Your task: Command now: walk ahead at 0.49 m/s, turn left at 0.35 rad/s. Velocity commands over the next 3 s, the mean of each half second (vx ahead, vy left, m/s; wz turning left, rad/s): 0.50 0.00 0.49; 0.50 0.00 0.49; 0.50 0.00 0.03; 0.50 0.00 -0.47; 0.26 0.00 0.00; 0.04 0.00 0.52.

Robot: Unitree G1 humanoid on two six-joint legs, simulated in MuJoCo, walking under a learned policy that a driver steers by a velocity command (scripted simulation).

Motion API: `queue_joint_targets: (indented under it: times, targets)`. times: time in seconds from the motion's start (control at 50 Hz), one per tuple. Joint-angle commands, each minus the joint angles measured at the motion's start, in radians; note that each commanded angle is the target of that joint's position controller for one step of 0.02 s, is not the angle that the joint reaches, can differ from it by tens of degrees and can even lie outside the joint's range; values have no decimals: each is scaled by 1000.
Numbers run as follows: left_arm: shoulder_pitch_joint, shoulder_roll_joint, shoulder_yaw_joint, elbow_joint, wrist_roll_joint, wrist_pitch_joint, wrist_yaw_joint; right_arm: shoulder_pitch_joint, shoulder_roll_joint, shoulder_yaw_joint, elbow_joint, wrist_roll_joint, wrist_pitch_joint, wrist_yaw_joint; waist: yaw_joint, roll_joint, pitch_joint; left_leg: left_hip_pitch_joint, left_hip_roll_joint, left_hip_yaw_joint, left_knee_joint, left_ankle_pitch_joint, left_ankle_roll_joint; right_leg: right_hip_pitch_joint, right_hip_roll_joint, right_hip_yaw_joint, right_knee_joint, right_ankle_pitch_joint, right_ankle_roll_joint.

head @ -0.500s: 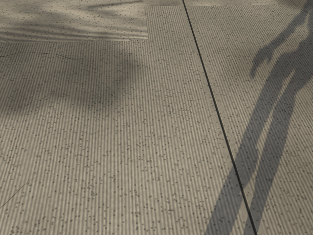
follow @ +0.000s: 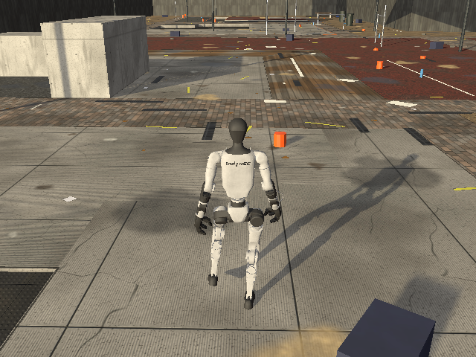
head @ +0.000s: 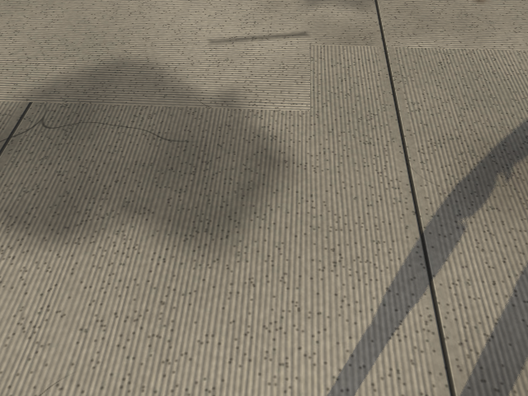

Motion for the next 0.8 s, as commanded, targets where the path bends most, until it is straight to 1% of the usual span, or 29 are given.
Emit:
queue_joint_targets:
  times: [0.02, 0.06, 0.1, 0.14, 0.18, 0.2, 0.22, 0.24, 0.26, 0.28, 0.3, 0.32, 0.34, 0.36, 0.38, 0.4, 0.42, 0.44, 0.48, 0.5, 0.54, 0.6, 0.66, 0.7, 0.72, 0.74, 0.76, 0.78, 0.8]
  targets:
    - [-56, 134, 20, -61, 0, -16, 20, 18, -31, -8, -45, -5, -5, 8, -38, -75, 63, -8, 7, -26, -149, 166, -5, -76, -290, 109, -142, 236, -119]
    - [-33, 146, 19, -59, -6, -12, 29, -60, -21, -2, -72, -8, -9, 20, -9, -72, 70, 6, -3, 24, -271, 233, -5, -37, -291, 68, -146, 241, -101]
    - [12, 157, 21, -45, -12, -4, 35, -134, -7, 6, -103, -8, -10, 34, 24, -65, 90, -18, -7, 56, -348, 240, -3, 39, -310, 46, -136, 244, -93]
    - [51, 164, 23, -32, -15, 11, 37, -192, -2, 11, -138, -5, -10, 49, 46, -62, 109, -63, -12, 79, -399, 196, 4, 137, -336, 28, -100, 271, -88]
    - [65, 174, 27, -30, -19, 29, 39, -229, -3, 12, -176, -3, -10, 65, 49, -68, 116, -81, -24, 114, -429, 105, 19, 213, -362, 12, -46, 346, -79]
    - [52, 183, 29, -36, -21, 37, 41, -228, -9, 10, -190, -2, -10, 73, 36, -79, 109, -52, -39, 139, -443, 50, 33, 229, -368, -4, -5, 443, -69]
    - [30, 197, 32, -48, -21, 44, 44, -208, -23, 3, -200, -1, -10, 80, 13, -101, 85, 18, -68, 174, -451, -5, 51, 229, -368, -26, 54, 611, -56]
    - [14, 212, 36, -60, -20, 51, 48, -160, -45, -8, -200, -1, -8, 83, -19, -131, 40, 116, -108, 211, -444, -52, 70, 224, -366, -45, 143, 803, -45]
    - [-6, 223, 39, -72, -17, 59, 53, -45, -81, -30, -179, 2, -6, 85, -85, -149, -27, 270, -155, 234, -460, -69, 96, 197, -353, -67, 304, 942, -30]
    - [-22, 219, 36, -89, -19, 62, 55, 124, -148, -66, -138, 3, -5, 76, -172, -127, -117, 527, -185, 206, -533, -9, 136, 86, -309, -86, 537, 888, 3]
    - [-3, 178, 20, -126, 1, 46, 52, 266, -264, -101, -115, -1, 7, 50, -200, 46, -227, 843, 24, -120, -550, 27, 213, -200, -239, -95, 888, 437, 46]
    - [77, 53, -19, -166, -6, 0, 27, 227, -304, -99, -146, -11, -1, 52, -94, 235, -364, 1141, 253, -727, -728, -97, 422, -599, -12, 82, 1216, -384, 85]
    - [-50, 167, 10, -190, -37, -44, 10, 253, -210, -76, -139, -20, -3, 50, -160, 110, -352, 1139, 218, -687, -785, -105, 358, -705, -77, 250, 1250, -349, 47]
    - [-127, 181, 15, -228, -61, -59, 7, 200, -161, -63, -146, -21, -7, 46, -142, 71, -218, 1018, 180, -511, -780, -28, 307, -744, -119, 232, 1197, -263, 25]
    - [-139, 167, 15, -227, -46, -58, 15, 115, -135, -54, -167, -14, -10, 49, -86, -62, -134, 845, 133, -384, -793, 81, 273, -691, -165, 221, 1102, -196, 27]
    - [-129, 175, 26, -223, -30, -46, 22, 54, -106, -45, -188, -15, -11, 49, -48, -80, -96, 721, 97, -302, -810, 155, 250, -622, -195, 215, 1015, -162, 39]
    - [-108, 171, 31, -228, -24, -27, 22, 26, -94, -38, -201, -22, -10, 48, -16, -64, -76, 636, 69, -266, -837, 184, 243, -559, -212, 219, 975, -146, 50]
    - [-96, 159, 33, -237, -16, -12, 22, 22, -103, -40, -205, -19, -11, 45, -2, -54, -62, 587, 54, -247, -853, 212, 248, -536, -213, 210, 931, -136, 67]
    - [-120, 137, 32, -259, -1, 6, 28, 48, -135, -48, -203, -13, -14, 33, 3, -42, -39, 516, 32, -189, -871, 282, 255, -529, -203, 187, 835, -83, 105]
    - [-161, 131, 31, -277, 3, 9, 32, 64, -151, -53, -202, -12, -14, 25, -7, -34, -24, 497, 20, -168, -876, 288, 250, -540, -194, 177, 765, -34, 121]
    - [-251, 116, 26, -307, 2, 9, 35, 101, -161, -57, -197, -7, -7, 12, -39, -11, -7, 482, -14, -139, -868, 244, 221, -536, -166, 170, 595, 92, 135]
    - [-353, 101, 19, -341, -10, 2, 28, 142, -165, -58, -193, -3, 1, 6, -84, 34, -2, 478, -40, -139, -843, 122, 175, -471, -116, 161, 378, 240, 128]
    - [-406, 130, 26, -374, -21, -9, 18, 178, -166, -59, -182, 1, 6, 5, -103, 53, -1, 535, -5, -216, -794, 59, 162, -442, -96, 183, 295, 240, 114]
    - [-400, 159, 38, -383, -22, -20, 9, 176, -163, -59, -186, 2, 12, -2, -89, 65, -4, 592, 22, -281, -740, 34, 151, -418, -93, 202, 251, 178, 94]
    - [-380, 171, 44, -382, -24, -26, 6, 165, -166, -61, -190, -1, 16, -5, -74, 79, -8, 608, 30, -307, -711, 45, 144, -387, -91, 202, 242, 131, 80]
    - [-329, 179, 51, -370, -24, -31, 6, 148, -161, -60, -197, -2, 21, -6, -45, 93, -20, 610, 21, -320, -672, 73, 133, -319, -84, 188, 216, 105, 63]
    - [-235, 200, 65, -347, -17, -36, 11, 131, -137, -51, -209, -5, 22, -5, 4, 88, -70, 588, -26, -300, -579, 129, 107, -176, -91, 180, 184, 108, 36]
    - [-87, 248, 80, -331, -1, -39, 19, 112, -85, -30, -232, -17, 19, 0, 72, 19, -195, 479, -85, -229, -337, 65, 69, 73, -229, 297, 207, 82, -25]
    - [48, 333, 103, -304, 15, -28, 21, 253, -21, -10, -251, 2, 7, 1, 36, -279, -342, 129, -230, -92, 4, -298, -9, 448, -458, 712, 163, -60, -190]
Next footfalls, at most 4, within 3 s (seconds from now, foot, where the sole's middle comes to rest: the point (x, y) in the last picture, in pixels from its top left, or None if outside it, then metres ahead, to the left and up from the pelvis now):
0.28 left None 0.33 0.16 -0.78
0.78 right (266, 349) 0.65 0.05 -0.78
1.28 left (142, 314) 0.74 0.41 -0.78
1.84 right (191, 214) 1.12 0.32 -0.78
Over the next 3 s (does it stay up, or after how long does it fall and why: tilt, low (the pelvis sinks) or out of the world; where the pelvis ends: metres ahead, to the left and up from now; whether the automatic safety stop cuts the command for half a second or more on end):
stays up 1.26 0.41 0.00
